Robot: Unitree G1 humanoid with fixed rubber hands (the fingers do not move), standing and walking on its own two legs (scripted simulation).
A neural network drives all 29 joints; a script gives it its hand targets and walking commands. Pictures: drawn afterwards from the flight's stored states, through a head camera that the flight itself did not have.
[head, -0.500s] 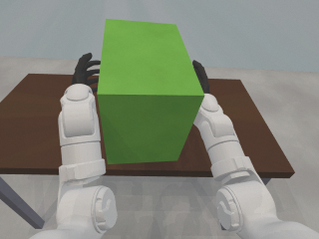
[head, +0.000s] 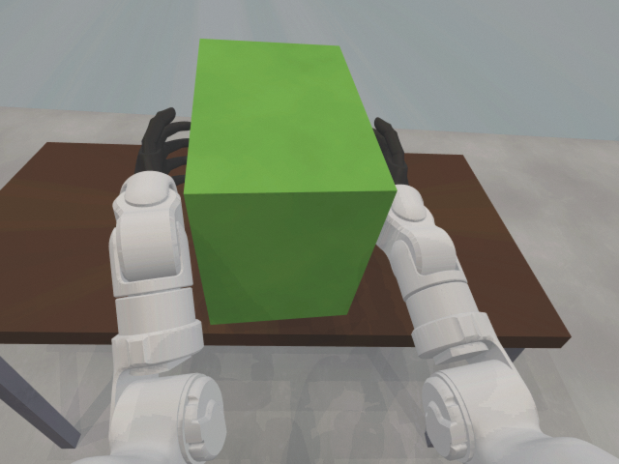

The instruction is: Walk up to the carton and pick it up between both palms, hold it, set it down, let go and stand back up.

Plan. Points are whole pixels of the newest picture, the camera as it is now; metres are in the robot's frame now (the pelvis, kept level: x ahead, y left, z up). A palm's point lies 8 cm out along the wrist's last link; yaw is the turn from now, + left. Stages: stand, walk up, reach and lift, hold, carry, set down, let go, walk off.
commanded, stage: hold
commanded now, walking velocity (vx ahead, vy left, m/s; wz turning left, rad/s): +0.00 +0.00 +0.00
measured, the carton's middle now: (276, 182) +0.40 +0.01 +0.19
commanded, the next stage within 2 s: none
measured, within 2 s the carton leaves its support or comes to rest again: neither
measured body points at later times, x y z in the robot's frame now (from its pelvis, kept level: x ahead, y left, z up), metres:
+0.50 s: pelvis +0.00 +0.00 +0.00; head -0.05 +0.02 +0.45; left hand +0.37 +0.14 +0.23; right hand +0.38 -0.13 +0.21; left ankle +0.02 +0.09 -0.75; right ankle +0.05 -0.09 -0.75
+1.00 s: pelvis -0.01 +0.00 +0.00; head -0.06 +0.01 +0.45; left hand +0.37 +0.14 +0.23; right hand +0.37 -0.13 +0.21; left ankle +0.02 +0.09 -0.75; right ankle +0.05 -0.09 -0.75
